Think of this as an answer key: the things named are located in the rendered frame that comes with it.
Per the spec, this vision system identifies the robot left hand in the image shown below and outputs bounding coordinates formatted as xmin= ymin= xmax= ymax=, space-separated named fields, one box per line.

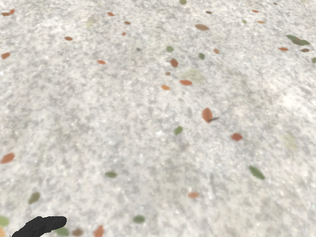
xmin=10 ymin=216 xmax=67 ymax=237

